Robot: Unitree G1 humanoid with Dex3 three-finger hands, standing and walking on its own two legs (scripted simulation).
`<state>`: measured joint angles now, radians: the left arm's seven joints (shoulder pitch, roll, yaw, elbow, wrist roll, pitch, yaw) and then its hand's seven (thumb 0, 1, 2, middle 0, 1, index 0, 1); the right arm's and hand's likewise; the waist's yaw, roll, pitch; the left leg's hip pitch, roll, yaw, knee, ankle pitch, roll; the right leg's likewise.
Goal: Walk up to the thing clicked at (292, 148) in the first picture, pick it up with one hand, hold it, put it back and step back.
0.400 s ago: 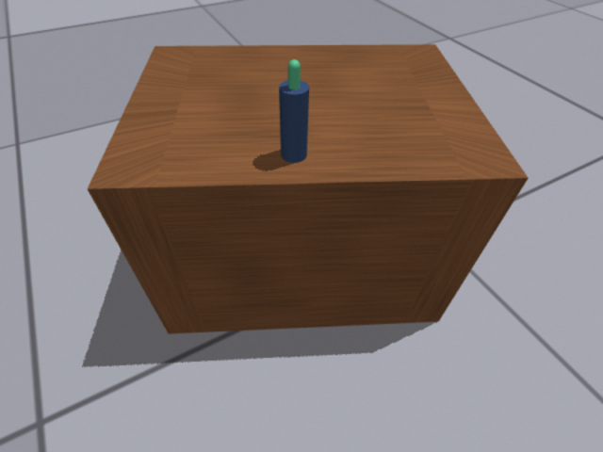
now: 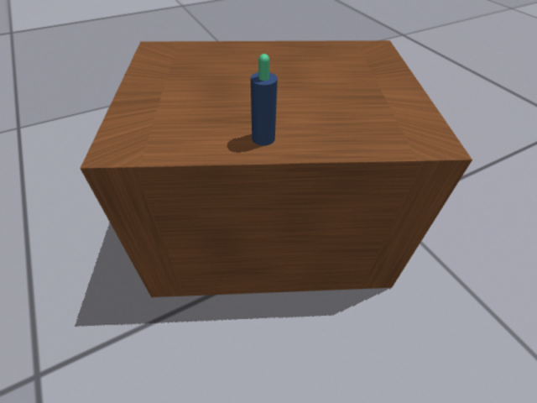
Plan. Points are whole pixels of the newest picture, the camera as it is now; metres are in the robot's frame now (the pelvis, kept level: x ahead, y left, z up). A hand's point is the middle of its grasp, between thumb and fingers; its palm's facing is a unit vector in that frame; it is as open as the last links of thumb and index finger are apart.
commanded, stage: stand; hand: right
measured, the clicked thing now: (263, 100) +0.78 +0.01 +0.03
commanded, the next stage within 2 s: walk up in 0.72 s
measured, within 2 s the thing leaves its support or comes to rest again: neither
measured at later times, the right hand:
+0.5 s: hand out of the picture +0.08 -0.25 -0.16, palm faces -0.04 +0.94 -0.34, open 7.4 cm
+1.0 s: hand out of the picture +0.13 -0.23 -0.15, palm faces -0.13 +0.92 -0.37, open 7.4 cm
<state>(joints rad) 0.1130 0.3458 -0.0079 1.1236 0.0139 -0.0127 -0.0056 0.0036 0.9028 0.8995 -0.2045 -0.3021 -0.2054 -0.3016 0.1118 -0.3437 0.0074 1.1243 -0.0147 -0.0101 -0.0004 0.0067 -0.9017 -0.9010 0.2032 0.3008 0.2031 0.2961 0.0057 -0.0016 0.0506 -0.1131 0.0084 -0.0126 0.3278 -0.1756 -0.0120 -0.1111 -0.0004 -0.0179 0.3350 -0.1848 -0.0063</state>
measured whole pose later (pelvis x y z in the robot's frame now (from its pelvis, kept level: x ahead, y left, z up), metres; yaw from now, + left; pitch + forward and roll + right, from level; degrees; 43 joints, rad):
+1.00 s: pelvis +0.05 +0.05 -0.01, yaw +4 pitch -3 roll -2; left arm 0.29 0.42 0.08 0.99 0.04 -0.07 0.00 0.00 0.90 0.90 -0.21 -0.30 -0.21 -0.30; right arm 0.23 -0.45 -0.12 0.96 -0.07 0.05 0.11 0.01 -0.90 -0.90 0.20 0.30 0.20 0.30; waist 0.02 0.05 0.08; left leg -0.44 0.11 -0.07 0.74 -0.33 -0.02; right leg -0.04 -0.06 -0.08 0.40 -0.32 0.03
